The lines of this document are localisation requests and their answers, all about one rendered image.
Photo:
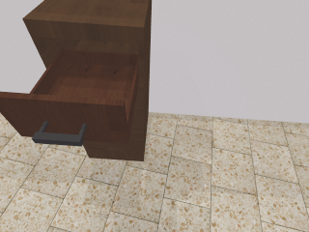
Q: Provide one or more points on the cabinet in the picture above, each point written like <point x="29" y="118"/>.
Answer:
<point x="115" y="26"/>

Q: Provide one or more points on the handle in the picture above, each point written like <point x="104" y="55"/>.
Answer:
<point x="52" y="138"/>

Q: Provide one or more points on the drawer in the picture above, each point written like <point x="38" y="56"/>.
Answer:
<point x="79" y="87"/>

